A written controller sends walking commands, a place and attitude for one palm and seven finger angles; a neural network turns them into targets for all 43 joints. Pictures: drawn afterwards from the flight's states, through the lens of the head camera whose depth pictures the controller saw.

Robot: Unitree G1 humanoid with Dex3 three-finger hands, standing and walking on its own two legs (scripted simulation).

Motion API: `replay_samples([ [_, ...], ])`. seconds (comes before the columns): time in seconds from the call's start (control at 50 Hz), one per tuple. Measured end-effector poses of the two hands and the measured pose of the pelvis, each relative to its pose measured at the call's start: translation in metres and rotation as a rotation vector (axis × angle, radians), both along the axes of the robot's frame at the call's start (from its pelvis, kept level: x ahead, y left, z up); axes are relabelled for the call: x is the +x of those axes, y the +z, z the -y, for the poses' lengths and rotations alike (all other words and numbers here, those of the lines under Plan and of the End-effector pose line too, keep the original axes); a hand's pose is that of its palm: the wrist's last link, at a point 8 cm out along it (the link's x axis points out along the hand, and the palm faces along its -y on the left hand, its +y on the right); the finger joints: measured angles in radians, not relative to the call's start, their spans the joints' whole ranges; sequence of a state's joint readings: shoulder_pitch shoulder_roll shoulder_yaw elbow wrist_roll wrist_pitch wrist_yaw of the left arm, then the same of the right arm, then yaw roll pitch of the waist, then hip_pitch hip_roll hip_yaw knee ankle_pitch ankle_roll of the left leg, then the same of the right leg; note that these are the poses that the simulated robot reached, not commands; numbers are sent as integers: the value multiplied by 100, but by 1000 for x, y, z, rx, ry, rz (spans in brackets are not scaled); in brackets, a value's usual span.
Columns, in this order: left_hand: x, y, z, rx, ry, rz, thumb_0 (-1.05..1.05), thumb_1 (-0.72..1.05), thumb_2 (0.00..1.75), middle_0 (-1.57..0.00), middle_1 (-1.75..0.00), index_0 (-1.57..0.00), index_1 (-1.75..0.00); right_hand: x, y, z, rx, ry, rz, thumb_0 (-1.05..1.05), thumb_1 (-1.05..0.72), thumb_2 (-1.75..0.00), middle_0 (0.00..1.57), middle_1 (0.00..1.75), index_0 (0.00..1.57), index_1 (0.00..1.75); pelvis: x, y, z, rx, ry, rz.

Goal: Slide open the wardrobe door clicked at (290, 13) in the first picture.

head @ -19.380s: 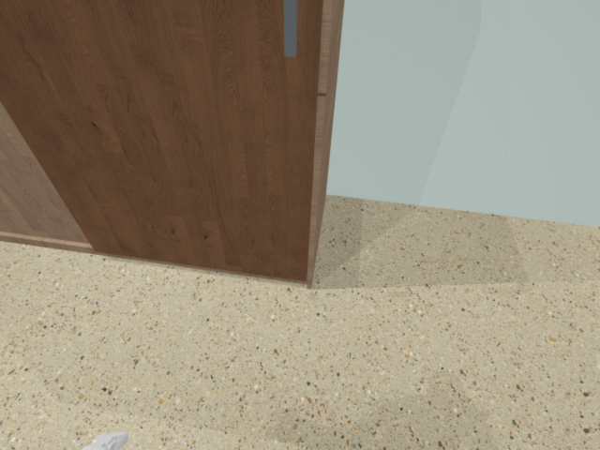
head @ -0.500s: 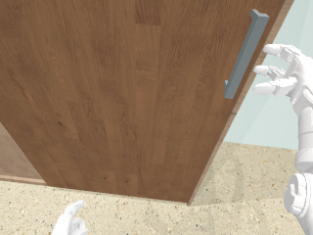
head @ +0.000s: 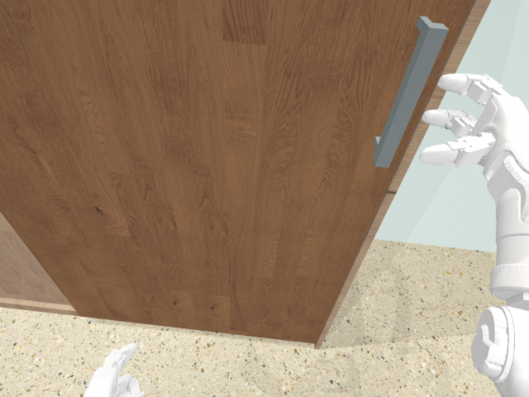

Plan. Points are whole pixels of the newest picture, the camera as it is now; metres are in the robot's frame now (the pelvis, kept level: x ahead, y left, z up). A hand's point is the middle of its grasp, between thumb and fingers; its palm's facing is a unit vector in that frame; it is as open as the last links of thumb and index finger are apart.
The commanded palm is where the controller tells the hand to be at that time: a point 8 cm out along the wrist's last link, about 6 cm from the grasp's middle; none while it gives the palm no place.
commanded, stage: move the hooked fingers beside the handle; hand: right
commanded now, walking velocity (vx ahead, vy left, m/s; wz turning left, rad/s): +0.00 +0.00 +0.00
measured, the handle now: (400, 98) +0.47 -0.15 +0.27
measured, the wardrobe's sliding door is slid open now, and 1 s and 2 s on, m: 0.00 0.00 0.00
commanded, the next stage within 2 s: feel for the door with the fingertips in 0.14 s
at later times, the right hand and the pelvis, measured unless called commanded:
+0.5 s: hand (433, 119) +0.42 -0.18 +0.27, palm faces +0.04 +1.00 -0.01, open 14.0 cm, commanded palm +0.39 -0.23 +0.27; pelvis +0.00 +0.00 +0.00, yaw +0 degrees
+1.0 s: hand (437, 120) +0.42 -0.19 +0.27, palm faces +0.08 +1.00 -0.01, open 14.0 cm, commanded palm +0.40 -0.24 +0.27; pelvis +0.00 +0.01 +0.00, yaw +0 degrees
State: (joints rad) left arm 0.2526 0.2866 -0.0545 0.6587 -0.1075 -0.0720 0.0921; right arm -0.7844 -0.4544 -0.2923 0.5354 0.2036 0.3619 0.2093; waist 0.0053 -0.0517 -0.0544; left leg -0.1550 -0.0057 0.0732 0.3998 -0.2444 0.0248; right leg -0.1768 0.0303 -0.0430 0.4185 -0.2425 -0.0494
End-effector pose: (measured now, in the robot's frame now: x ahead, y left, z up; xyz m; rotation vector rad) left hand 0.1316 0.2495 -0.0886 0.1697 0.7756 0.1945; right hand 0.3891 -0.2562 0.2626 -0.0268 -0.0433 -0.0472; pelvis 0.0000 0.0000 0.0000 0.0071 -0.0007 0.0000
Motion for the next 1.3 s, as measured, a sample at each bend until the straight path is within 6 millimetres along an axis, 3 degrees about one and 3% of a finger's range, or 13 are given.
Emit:
replay_samples([
  [0.14, 13, 7, 9, -27, -11, 47, 1, 90, 90, -20, -30, -20, -30, 0, 9, -2, 8, -27, 24, -1, 50, -30, 31, 120, 31, 120, 1, 0, -1, -2, 11, 4],
  [0.3, 11, 4, 8, -26, -17, 21, 1, 90, 90, -20, -30, -20, -30, -4, 0, 5, -11, -39, -31, -1, 50, -30, 30, 120, 30, 120, 0, 0, -3, -2, 3, 5],
  [0.66, 0, 0, 2, -31, 10, -9, 1, 90, 90, -20, -30, -20, -30, 9, -2, -30, 23, -9, -14, -1, 50, -30, 30, 120, 30, 120, 1, 1, -5, -3, 16, 3],
  [0.96, 4, 2, -3, -9, -3, -10, 1, 90, 90, -20, -30, -20, -30, 2, 3, -16, 16, -39, -34, -1, 50, -30, 30, 120, 30, 120, -2, 1, -8, -1, 0, 9],
  [1.3, -31, -10, -4, 4, 18, -89, 1, 90, 90, -20, -30, -20, -30, 15, 2, -11, 9, -37, -33, -1, 50, -30, 38, 125, 36, 126, -7, 1, -3, 3, -7, -8],
])
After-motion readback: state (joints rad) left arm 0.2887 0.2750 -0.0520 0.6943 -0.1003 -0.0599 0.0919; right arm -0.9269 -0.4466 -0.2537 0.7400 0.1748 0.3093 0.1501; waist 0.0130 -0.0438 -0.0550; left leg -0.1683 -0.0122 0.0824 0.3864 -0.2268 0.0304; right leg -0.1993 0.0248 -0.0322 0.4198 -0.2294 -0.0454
